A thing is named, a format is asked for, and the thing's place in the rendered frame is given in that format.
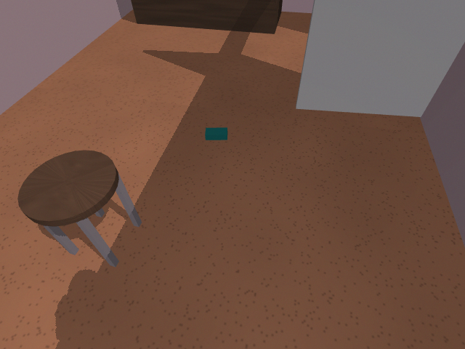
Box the small box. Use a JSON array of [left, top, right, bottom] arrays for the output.
[[205, 128, 227, 140]]

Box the stool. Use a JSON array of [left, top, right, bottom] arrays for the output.
[[17, 150, 142, 267]]

